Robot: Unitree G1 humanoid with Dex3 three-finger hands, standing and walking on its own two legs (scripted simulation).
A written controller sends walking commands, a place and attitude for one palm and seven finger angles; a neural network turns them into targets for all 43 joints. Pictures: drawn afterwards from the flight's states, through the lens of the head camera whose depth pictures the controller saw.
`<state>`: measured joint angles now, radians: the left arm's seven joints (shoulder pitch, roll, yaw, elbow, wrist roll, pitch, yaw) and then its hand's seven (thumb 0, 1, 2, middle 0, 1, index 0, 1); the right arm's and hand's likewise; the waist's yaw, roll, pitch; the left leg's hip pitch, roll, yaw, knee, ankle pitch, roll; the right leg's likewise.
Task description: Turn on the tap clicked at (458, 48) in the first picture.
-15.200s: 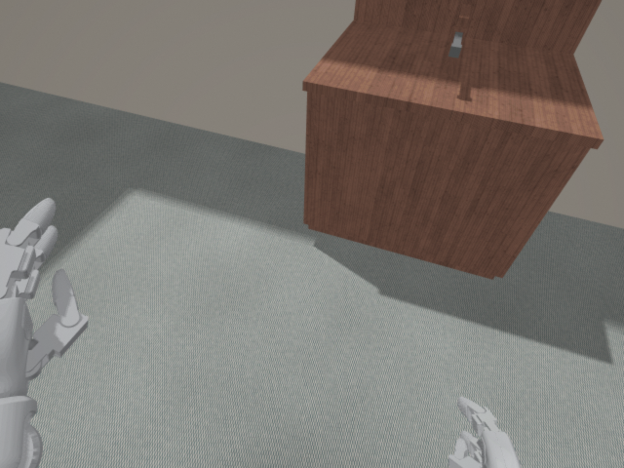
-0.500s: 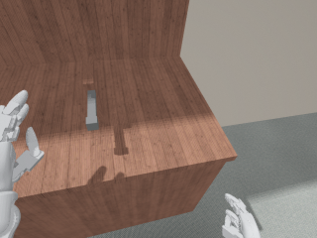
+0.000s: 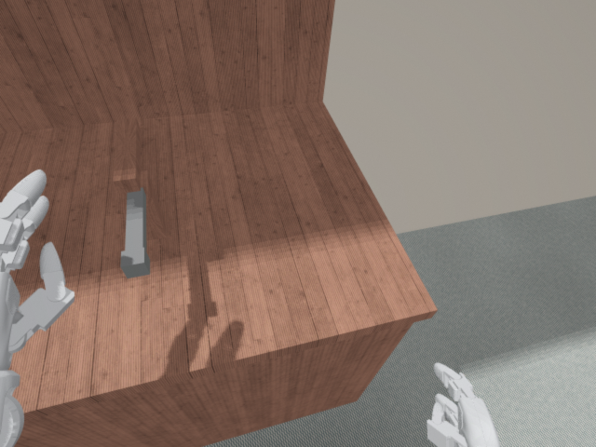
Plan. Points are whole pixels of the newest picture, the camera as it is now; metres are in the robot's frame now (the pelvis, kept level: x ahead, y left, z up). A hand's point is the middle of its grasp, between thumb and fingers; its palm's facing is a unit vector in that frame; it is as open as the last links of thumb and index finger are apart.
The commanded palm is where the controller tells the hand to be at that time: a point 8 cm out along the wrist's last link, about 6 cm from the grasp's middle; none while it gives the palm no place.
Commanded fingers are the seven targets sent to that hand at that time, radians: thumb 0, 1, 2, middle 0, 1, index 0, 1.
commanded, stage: shuffle to correct the standing spot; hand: left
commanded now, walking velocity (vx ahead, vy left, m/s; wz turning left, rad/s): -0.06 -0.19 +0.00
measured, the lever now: (135, 263) +0.31 +0.24 +0.07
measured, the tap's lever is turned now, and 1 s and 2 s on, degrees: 0 0 0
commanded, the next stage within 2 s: come to a stop and stand still in 0.80 s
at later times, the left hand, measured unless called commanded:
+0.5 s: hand (125, 306) +0.21 +0.19 +0.16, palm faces +0.33 -0.85 -0.41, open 7.4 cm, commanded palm +0.15 +0.23 +0.17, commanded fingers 0.00 0.90 0.90 -0.20 -0.30 -0.20 -0.30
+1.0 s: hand (116, 282) +0.23 +0.20 +0.17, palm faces +0.34 -0.78 -0.52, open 7.4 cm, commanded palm +0.15 +0.21 +0.17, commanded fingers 0.00 0.90 0.90 -0.20 -0.30 -0.20 -0.30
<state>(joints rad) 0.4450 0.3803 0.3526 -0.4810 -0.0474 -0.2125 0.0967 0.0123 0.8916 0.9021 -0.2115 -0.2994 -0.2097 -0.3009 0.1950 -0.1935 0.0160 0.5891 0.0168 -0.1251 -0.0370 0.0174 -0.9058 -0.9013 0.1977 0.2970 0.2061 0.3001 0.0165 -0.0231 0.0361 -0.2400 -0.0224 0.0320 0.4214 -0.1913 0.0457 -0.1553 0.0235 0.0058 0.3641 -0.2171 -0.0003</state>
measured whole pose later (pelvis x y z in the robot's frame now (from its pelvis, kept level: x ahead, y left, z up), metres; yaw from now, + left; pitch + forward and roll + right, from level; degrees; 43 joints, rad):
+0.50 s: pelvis -0.01 -0.05 +0.00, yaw -1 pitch +2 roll -1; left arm 0.46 0.38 0.37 -0.50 -0.09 -0.16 0.08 0.01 0.89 0.90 -0.21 -0.30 -0.21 -0.30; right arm 0.19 -0.20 -0.01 0.56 0.02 -0.08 -0.04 0.02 -0.91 -0.90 0.20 0.30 0.21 0.30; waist 0.02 0.01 0.04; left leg -0.30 0.06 0.01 0.47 -0.20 -0.03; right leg -0.21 0.10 -0.01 0.40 -0.22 -0.07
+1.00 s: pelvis -0.01 -0.07 -0.01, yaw -1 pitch +2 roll +0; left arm 0.30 0.52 0.44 -0.41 -0.04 -0.21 0.01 0.01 0.89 0.90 -0.22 -0.30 -0.22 -0.30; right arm 0.24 -0.19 -0.03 0.59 0.01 -0.14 -0.05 0.02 -0.91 -0.90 0.20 0.30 0.20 0.30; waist 0.06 -0.03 0.06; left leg -0.32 0.07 0.00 0.49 -0.20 -0.04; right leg -0.24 0.11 -0.02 0.45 -0.24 -0.08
